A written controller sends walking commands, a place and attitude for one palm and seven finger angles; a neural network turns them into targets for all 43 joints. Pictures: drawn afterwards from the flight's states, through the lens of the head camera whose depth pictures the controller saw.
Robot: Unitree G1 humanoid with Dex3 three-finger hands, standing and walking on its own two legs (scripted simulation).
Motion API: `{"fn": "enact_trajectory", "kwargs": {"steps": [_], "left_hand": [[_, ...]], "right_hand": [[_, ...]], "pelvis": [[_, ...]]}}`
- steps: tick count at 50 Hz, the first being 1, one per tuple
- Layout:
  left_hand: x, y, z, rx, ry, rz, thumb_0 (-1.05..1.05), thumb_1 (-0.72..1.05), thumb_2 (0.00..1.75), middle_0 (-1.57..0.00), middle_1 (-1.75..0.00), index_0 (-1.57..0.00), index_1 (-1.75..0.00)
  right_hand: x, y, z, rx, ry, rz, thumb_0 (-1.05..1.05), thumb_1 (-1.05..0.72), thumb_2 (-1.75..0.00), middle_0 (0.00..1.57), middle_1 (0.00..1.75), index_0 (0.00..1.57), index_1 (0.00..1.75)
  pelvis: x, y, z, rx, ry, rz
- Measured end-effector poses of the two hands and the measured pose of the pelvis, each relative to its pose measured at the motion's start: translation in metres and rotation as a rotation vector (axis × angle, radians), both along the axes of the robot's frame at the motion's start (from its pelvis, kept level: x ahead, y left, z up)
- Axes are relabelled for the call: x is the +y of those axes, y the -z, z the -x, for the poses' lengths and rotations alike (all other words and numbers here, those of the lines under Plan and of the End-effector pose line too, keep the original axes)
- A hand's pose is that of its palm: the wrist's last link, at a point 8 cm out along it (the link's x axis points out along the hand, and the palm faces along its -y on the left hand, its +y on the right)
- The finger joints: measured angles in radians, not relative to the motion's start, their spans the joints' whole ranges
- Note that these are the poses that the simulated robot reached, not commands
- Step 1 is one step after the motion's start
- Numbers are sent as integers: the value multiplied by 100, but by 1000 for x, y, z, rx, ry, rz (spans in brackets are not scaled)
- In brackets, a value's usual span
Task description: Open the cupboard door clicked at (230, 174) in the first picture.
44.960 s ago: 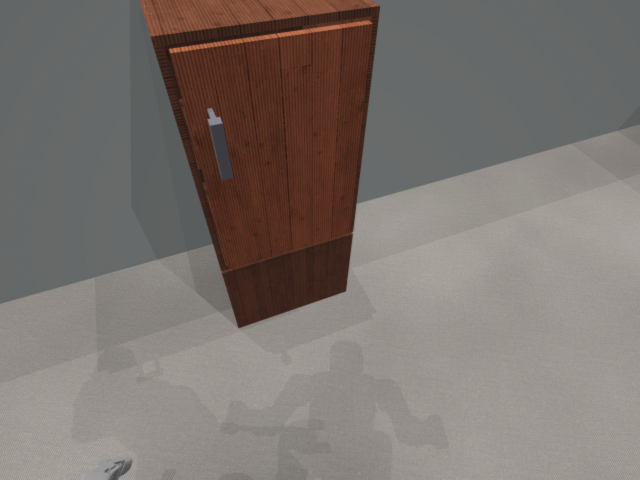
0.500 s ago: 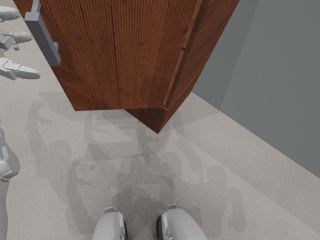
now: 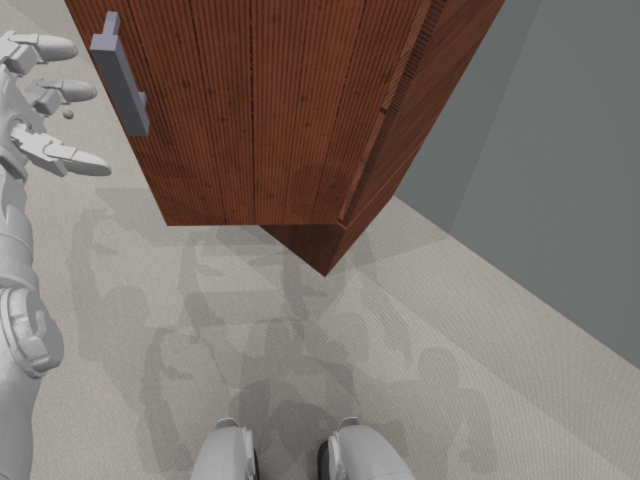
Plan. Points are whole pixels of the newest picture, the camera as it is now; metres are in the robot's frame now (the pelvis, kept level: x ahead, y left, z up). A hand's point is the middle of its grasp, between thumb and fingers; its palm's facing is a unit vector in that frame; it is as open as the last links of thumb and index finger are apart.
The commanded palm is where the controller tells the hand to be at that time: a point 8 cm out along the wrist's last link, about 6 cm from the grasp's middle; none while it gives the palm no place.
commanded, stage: move the hooked fingers beside the handle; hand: left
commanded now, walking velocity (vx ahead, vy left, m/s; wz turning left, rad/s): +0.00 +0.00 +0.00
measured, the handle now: (126, 77) +0.57 +0.19 +0.09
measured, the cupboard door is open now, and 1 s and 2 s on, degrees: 43 43 43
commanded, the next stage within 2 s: slide the fingers in behind the handle in 0.18 s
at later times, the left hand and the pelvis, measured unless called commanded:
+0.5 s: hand (87, 111) +0.52 +0.23 +0.09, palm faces -0.02 -1.00 +0.00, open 14.0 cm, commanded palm +0.51 +0.26 +0.09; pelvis -0.01 -0.01 +0.00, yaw +0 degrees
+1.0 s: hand (129, 109) +0.52 +0.18 +0.09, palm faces -0.01 -1.00 -0.02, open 14.0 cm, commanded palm +0.50 +0.23 +0.09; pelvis +0.00 -0.02 +0.00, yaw +0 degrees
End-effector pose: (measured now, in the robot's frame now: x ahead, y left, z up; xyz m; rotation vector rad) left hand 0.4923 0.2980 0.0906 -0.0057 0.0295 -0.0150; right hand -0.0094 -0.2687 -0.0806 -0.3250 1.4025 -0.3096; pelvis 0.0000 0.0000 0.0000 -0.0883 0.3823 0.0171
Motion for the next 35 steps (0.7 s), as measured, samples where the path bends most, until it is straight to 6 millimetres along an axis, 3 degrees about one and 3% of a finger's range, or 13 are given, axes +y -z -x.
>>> {"fn": "enact_trajectory", "kwargs": {"steps": [17,30,35], "left_hand": [[1,-5,-2,2,-28,-26,-2,-50,30,-30,-120,-30,-120],[-30,5,-12,12,-11,3,-2,-50,30,-30,-120,-30,-120],[-33,4,-10,2,-31,-22,-2,-50,30,-30,-120,-30,-120]], "right_hand": [[1,5,21,29,28,-18,0,-91,-90,21,30,20,30],[-5,4,21,24,27,-11,0,-91,-90,21,30,20,30],[-4,6,17,14,33,-29,0,-91,-90,21,30,20,30]], "pelvis": [[-5,3,6,2,4,-2],[-9,4,4,12,5,-7],[-10,2,1,8,10,-11]]}}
